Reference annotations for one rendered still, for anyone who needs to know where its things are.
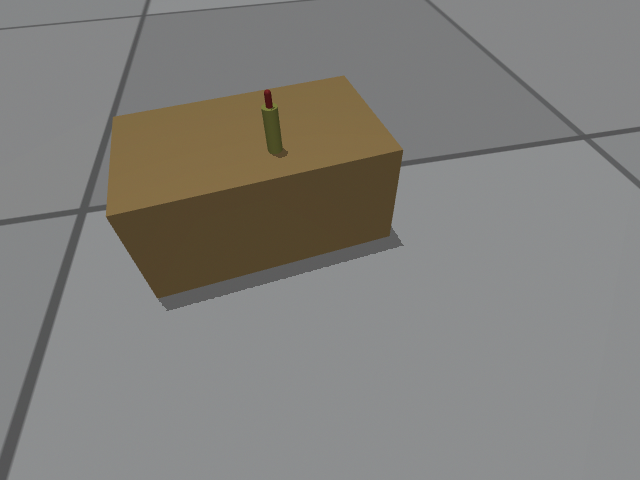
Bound bottle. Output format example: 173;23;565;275
261;89;283;154

